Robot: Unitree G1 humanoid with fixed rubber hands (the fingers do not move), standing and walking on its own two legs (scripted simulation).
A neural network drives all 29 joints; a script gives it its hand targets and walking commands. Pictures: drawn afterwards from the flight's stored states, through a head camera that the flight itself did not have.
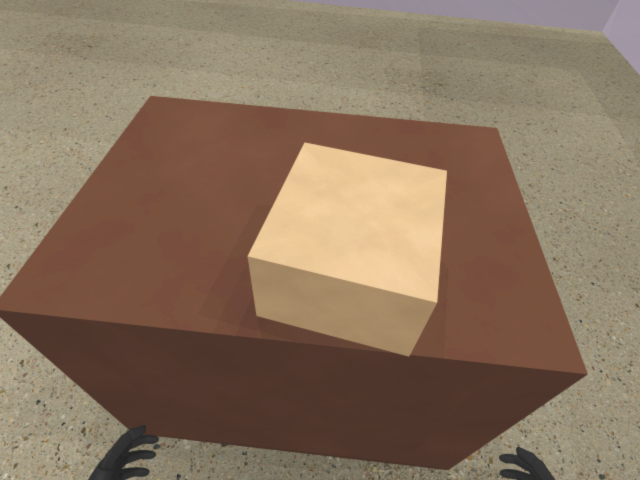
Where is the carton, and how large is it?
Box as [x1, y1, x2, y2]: [248, 142, 446, 356]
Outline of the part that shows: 304,142 248,254 248,262 256,315 408,356 436,303 446,171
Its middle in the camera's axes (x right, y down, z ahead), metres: +0.05 +0.01 +0.61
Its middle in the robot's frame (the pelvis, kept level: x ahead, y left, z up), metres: +0.46 -0.03 +0.01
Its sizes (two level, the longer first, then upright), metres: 0.255 0.238 0.150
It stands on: a pedestal, 0.69 m high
